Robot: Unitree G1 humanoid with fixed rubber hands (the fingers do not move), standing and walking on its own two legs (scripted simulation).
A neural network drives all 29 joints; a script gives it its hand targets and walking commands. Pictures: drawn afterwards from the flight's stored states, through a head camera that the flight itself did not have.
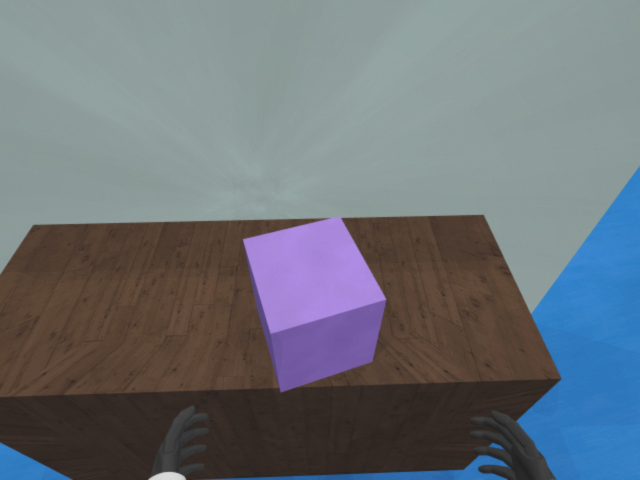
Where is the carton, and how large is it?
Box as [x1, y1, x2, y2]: [243, 216, 385, 391]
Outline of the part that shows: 339,216 243,239 255,301 280,391 372,361 385,303 385,298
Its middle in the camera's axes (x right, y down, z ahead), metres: -0.01 +0.10 +0.65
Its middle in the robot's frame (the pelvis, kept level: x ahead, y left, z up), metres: +0.41 +0.04 -0.07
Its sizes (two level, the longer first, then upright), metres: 0.179 0.166 0.190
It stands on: a pedestal, 0.60 m high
